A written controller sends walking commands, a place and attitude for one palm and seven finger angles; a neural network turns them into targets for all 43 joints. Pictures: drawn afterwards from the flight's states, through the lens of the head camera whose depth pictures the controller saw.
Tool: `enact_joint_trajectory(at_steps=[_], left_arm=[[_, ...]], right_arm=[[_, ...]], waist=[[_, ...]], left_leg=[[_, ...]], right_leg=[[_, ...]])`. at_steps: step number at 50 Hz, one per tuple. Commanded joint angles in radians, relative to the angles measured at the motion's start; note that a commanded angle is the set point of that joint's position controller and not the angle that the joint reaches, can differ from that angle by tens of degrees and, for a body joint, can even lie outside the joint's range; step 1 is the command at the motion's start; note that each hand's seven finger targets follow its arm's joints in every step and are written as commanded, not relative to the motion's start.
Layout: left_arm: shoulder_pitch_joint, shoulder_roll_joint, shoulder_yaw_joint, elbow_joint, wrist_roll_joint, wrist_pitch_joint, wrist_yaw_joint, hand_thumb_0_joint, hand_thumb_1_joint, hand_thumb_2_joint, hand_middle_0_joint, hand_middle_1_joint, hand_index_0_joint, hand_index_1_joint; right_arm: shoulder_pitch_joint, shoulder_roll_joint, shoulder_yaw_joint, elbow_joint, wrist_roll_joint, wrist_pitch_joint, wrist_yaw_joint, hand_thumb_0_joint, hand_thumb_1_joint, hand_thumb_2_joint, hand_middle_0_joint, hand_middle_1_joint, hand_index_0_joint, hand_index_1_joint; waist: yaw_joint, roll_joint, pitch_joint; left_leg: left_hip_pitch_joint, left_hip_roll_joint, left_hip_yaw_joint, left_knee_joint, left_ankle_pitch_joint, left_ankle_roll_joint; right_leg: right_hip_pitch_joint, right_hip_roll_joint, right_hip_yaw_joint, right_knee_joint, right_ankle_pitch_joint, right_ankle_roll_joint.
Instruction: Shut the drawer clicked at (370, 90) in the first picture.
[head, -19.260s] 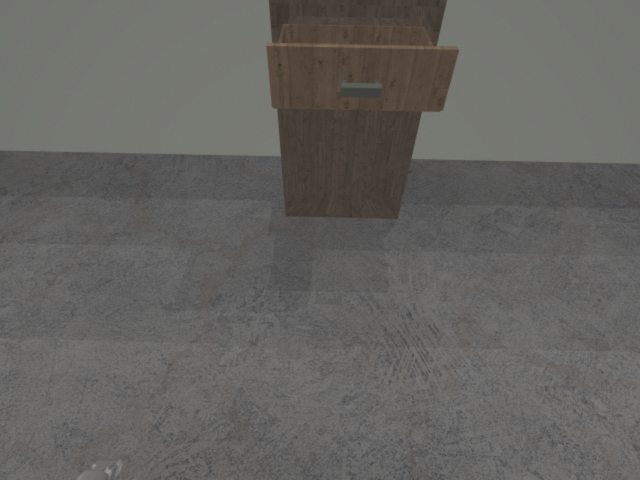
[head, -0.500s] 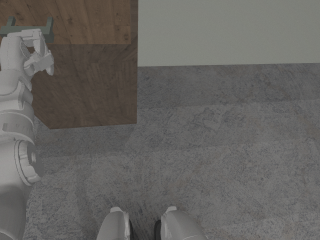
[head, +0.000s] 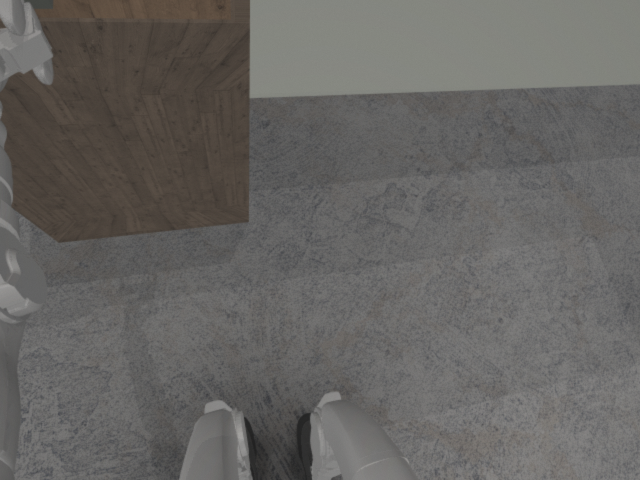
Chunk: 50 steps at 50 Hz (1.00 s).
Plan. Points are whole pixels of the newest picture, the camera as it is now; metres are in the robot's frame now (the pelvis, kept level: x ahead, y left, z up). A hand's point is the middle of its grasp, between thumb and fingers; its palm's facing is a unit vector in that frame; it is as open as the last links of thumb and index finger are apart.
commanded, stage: push the drawer shut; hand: left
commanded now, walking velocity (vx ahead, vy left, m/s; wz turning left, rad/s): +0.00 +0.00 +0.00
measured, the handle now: out of the picture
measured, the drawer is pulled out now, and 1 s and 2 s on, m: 0.00 0.00 0.00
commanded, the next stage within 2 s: pull the fist back off the drawer in 0.20 s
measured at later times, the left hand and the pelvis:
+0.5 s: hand (35, 35) +0.58 +0.21 +0.09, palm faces +0.05 -1.00 -0.02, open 3.3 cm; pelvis -0.02 +0.00 -0.01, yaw +0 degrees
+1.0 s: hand (26, 59) +0.55 +0.21 +0.10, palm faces +0.08 -1.00 -0.01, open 3.3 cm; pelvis +0.02 +0.00 +0.02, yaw -1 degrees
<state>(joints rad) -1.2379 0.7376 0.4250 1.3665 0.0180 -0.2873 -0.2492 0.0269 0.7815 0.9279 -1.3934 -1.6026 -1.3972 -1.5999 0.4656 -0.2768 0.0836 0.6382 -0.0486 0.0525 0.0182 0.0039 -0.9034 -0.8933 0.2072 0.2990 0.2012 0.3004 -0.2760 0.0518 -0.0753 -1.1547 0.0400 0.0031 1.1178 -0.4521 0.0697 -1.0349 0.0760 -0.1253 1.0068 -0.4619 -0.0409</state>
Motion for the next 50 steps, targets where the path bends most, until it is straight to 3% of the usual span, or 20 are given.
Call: enact_joint_trajectory(at_steps=[1, 4, 7, 11, 14, 18, 20, 21, 23, 24, 25, 30, 34, 38, 39, 45, 50], left_arm=[[-0.606, 0.221, -0.006, -0.237, -0.003, -0.058, 0.042, 0.0, 0.9, 0.9, -1.4, -1.6, -1.4, -1.6], [-0.677, 0.173, -0.047, -0.25, 0.001, -0.053, 0.054, 0.0, 0.9, 0.9, -1.4, -1.6, -1.4, -1.6], [-0.705, 0.168, -0.052, -0.256, 0.009, -0.052, 0.065, 0.0, 0.9, 0.9, -1.4, -1.6, -1.4, -1.6], [-0.734, 0.141, -0.088, -0.233, 0.009, -0.037, 0.073, 0.0, 0.9, 0.9, -1.4, -1.6, -1.4, -1.6], [-0.744, 0.163, -0.09, -0.222, 0.014, -0.029, 0.073, 0.0, 0.9, 0.9, -1.4, -1.6, -1.4, -1.6], [-0.759, 0.166, -0.089, -0.253, 0.018, -0.026, 0.075, 0.0, 0.9, 0.9, -1.4, -1.6, -1.4, -1.6], [-0.742, 0.188, -0.072, -0.226, 0.019, -0.015, 0.075, 0.0, 0.9, 0.9, -1.4, -1.6, -1.4, -1.6], [-0.725, 0.209, -0.055, -0.211, 0.02, -0.008, 0.076, 0.0, 0.9, 0.9, -1.4, -1.6, -1.4, -1.6], [-0.73, 0.232, -0.047, -0.227, 0.023, -0.01, 0.073, 0.0, 0.9, 0.9, -1.4, -1.6, -1.4, -1.6], [-0.715, 0.227, -0.049, -0.22, 0.026, -0.006, 0.071, 0.0, 0.9, 0.9, -1.4, -1.6, -1.4, -1.6], [-0.701, 0.206, -0.061, -0.209, 0.023, 0.0, 0.07, 0.0, 0.9, 0.9, -1.4, -1.6, -1.4, -1.6], [-0.643, 0.213, -0.037, -0.234, 0.014, -0.001, 0.065, 0.0, 0.9, 0.9, -1.4, -1.6, -1.4, -1.6], [-0.546, 0.236, 0.018, -0.303, -0.007, -0.008, 0.055, 0.0, 0.9, 0.9, -1.4, -1.6, -1.4, -1.6], [-0.423, 0.219, 0.031, -0.333, -0.027, -0.015, 0.038, 0.0, 0.9, 0.9, -1.4, -1.6, -1.4, -1.6], [-0.371, 0.247, 0.061, -0.346, -0.03, -0.017, 0.037, 0.0, 0.9, 0.9, -1.4, -1.6, -1.4, -1.6], [-0.147, 0.168, 0.072, -0.43, -0.082, -0.045, 0.023, 0.0, 0.9, 0.9, -1.4, -1.6, -1.4, -1.6], [-0.154, 0.082, 0.02, -0.401, -0.106, -0.075, 0.017, 0.0, 0.9, 0.9, -1.4, -1.6, -1.4, -1.6]], right_arm=[[0.26, -0.226, -0.076, 0.012, -0.006, -0.003, -0.013, 0.0, -0.9, -0.9, 0.2, 0.3, 0.2, 0.3], [0.27, -0.228, -0.076, 0.027, -0.011, -0.009, -0.013, 0.0, -0.9, -0.9, 0.2, 0.3, 0.2, 0.3], [0.275, -0.232, -0.076, 0.037, -0.016, -0.018, -0.012, 0.0, -0.9, -0.9, 0.2, 0.3, 0.2, 0.3], [0.268, -0.232, -0.066, 0.047, -0.015, -0.034, -0.013, 0.0, -0.9, -0.9, 0.2, 0.3, 0.2, 0.3], [0.262, -0.24, -0.058, 0.047, -0.013, -0.047, -0.02, 0.0, -0.9, -0.9, 0.2, 0.3, 0.2, 0.3], [0.267, -0.238, -0.056, 0.038, -0.016, -0.062, -0.019, 0.0, -0.9, -0.9, 0.2, 0.3, 0.2, 0.3], [0.265, -0.239, -0.053, 0.035, -0.016, -0.061, -0.018, 0.0, -0.9, -0.9, 0.2, 0.3, 0.2, 0.3], [0.267, -0.241, -0.051, 0.03, -0.014, -0.061, -0.018, 0.0, -0.9, -0.9, 0.2, 0.3, 0.2, 0.3], [0.267, -0.242, -0.048, 0.021, -0.014, -0.061, -0.018, 0.0, -0.9, -0.9, 0.2, 0.3, 0.2, 0.3], [0.261, -0.238, -0.049, 0.015, -0.013, -0.06, -0.016, 0.0, -0.9, -0.9, 0.2, 0.3, 0.2, 0.3], [0.261, -0.237, -0.049, 0.013, -0.012, -0.059, -0.014, 0.0, -0.9, -0.9, 0.2, 0.3, 0.2, 0.3], [0.261, -0.236, -0.057, 0.001, -0.01, -0.054, -0.008, 0.0, -0.9, -0.9, 0.2, 0.3, 0.2, 0.3], [0.263, -0.233, -0.068, -0.015, -0.006, -0.045, 0.0, 0.0, -0.9, -0.9, 0.2, 0.3, 0.2, 0.3], [0.252, -0.224, -0.074, -0.028, 0.002, -0.03, 0.007, 0.0, -0.9, -0.9, 0.2, 0.3, 0.2, 0.3], [0.249, -0.224, -0.076, -0.035, 0.003, -0.026, 0.008, 0.0, -0.9, -0.9, 0.2, 0.3, 0.2, 0.3], [0.22, -0.207, -0.096, -0.063, 0.014, 0.001, 0.014, 0.0, -0.9, -0.9, 0.2, 0.3, 0.2, 0.3], [0.2, -0.195, -0.103, -0.042, 0.025, 0.013, 0.011, 0.0, -0.9, -0.9, 0.2, 0.3, 0.2, 0.3]], waist=[[-0.073, 0.26, -0.545], [-0.094, 0.286, -0.534], [-0.102, 0.327, -0.542], [-0.121, 0.324, -0.514], [-0.128, 0.323, -0.505], [-0.12, 0.347, -0.553], [-0.117, 0.327, -0.533], [-0.113, 0.298, -0.521], [-0.108, 0.31, -0.533], [-0.1, 0.326, -0.526], [-0.104, 0.301, -0.511], [-0.084, 0.293, -0.528], [-0.034, 0.287, -0.607], [0.0, 0.265, -0.599], [0.02, 0.246, -0.598], [0.069, 0.168, -0.587], [0.044, 0.12, -0.457]], left_leg=[[0.642, 0.029, -0.171, -0.079, 0.439, -0.03], [0.669, 0.037, -0.199, -0.085, 0.408, -0.036], [0.703, 0.043, -0.224, -0.086, 0.397, -0.043], [0.651, 0.039, -0.213, -0.086, 0.313, -0.033], [0.622, 0.041, -0.218, -0.094, 0.243, -0.028], [0.651, 0.04, -0.226, -0.09, 0.266, -0.031], [0.615, 0.037, -0.219, -0.087, 0.242, -0.029], [0.585, 0.034, -0.214, -0.087, 0.225, -0.025], [0.58, 0.033, -0.208, -0.086, 0.229, -0.024], [0.578, 0.031, -0.205, -0.087, 0.218, -0.026], [0.563, 0.031, -0.206, -0.091, 0.204, -0.024], [0.579, 0.032, -0.207, -0.103, 0.213, -0.026], [0.631, 0.028, -0.188, -0.109, 0.305, -0.03], [0.641, 0.022, -0.155, -0.128, 0.364, -0.028], [0.626, 0.02, -0.142, -0.131, 0.374, -0.027], [0.635, 0.007, -0.091, -0.16, 0.486, -0.024], [0.621, 0.002, -0.076, -0.17, 0.471, -0.02]], right_leg=[[-0.036, 0.005, 0.07, -0.109, 0.215, 0.015], [-0.093, 0.001, 0.062, -0.102, 0.185, 0.014], [-0.14, -0.001, 0.056, -0.093, 0.174, 0.009], [-0.145, -0.002, 0.057, -0.098, 0.139, 0.012], [-0.154, -0.005, 0.057, -0.094, 0.108, 0.013], [-0.144, -0.004, 0.051, -0.083, 0.12, 0.01], [-0.13, -0.003, 0.053, -0.087, 0.112, 0.01], [-0.114, -0.002, 0.054, -0.091, 0.104, 0.011], [-0.102, -0.001, 0.056, -0.087, 0.103, 0.01], [-0.107, -0.002, 0.058, -0.089, 0.099, 0.008], [-0.103, -0.001, 0.057, -0.093, 0.093, 0.009], [-0.086, 0.0, 0.057, -0.097, 0.099, 0.008], [-0.011, 0.006, 0.06, -0.106, 0.146, 0.005], [0.068, 0.01, 0.068, -0.132, 0.193, 0.006], [0.106, 0.011, 0.071, -0.137, 0.208, 0.007], [0.262, 0.014, 0.088, -0.163, 0.373, 0.011], [0.246, 0.013, 0.098, -0.185, 0.388, 0.016]])
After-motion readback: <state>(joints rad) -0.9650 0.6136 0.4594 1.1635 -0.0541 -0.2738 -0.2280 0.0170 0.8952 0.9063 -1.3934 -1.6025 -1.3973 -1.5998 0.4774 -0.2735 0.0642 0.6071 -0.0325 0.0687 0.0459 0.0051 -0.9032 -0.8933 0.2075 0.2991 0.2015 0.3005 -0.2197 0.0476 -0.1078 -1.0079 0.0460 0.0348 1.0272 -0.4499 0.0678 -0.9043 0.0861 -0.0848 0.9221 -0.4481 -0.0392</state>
